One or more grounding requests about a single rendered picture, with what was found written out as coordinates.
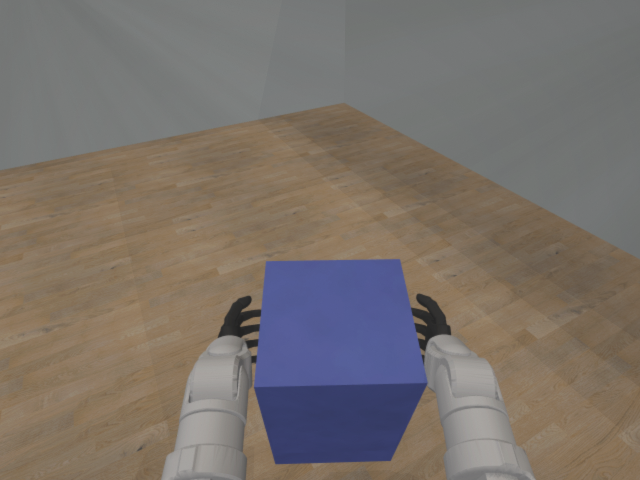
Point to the left robot hand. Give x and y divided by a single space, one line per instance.
234 319

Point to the right robot hand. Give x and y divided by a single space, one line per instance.
435 320

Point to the robot right forearm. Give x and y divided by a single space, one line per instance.
479 439

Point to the robot left forearm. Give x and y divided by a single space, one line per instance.
209 443

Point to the carton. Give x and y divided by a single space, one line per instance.
339 371

